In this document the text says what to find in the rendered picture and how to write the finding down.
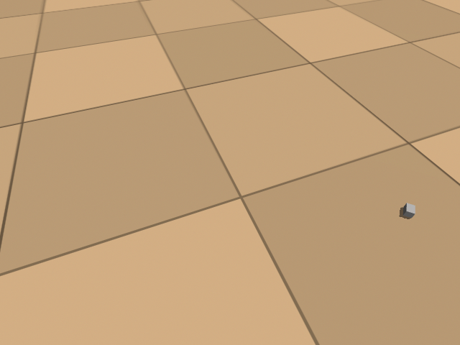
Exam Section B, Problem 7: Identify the small box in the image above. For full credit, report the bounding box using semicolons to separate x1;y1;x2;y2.
403;203;415;218

